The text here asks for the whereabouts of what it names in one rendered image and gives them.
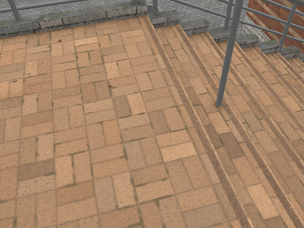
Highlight stairs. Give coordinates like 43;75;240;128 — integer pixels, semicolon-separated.
155;24;304;228

